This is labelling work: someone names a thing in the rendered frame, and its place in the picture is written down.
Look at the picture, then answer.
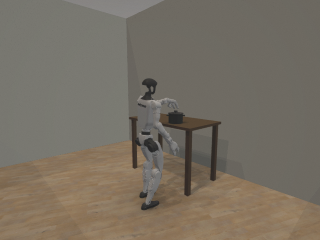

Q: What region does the robot left shin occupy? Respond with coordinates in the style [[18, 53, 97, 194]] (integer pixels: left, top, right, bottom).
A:
[[142, 162, 153, 193]]

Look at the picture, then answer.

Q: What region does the robot right upper arm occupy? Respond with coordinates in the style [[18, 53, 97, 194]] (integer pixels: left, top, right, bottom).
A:
[[151, 100, 162, 130]]

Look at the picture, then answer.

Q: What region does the pot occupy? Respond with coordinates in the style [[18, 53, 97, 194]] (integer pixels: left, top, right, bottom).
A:
[[166, 114, 185, 124]]

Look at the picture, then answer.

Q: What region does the right robot thigh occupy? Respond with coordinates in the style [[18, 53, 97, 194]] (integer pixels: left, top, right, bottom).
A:
[[146, 139, 164, 178]]

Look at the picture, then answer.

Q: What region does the table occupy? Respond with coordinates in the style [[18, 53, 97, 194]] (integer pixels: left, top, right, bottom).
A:
[[129, 113, 221, 196]]

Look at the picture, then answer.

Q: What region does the robot right hand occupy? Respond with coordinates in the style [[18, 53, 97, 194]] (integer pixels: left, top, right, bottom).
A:
[[168, 141, 180, 156]]

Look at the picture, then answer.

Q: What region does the lid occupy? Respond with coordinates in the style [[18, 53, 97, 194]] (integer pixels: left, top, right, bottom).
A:
[[168, 112, 184, 115]]

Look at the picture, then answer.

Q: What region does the robot left forearm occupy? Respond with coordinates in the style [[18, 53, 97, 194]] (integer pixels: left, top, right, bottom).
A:
[[156, 98, 171, 105]]

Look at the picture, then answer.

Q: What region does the robot right forearm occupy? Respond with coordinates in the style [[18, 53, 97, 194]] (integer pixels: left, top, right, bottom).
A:
[[157, 122, 173, 144]]

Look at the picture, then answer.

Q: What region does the robot left hand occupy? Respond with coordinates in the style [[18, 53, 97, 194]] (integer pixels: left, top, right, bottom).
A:
[[167, 99, 179, 109]]

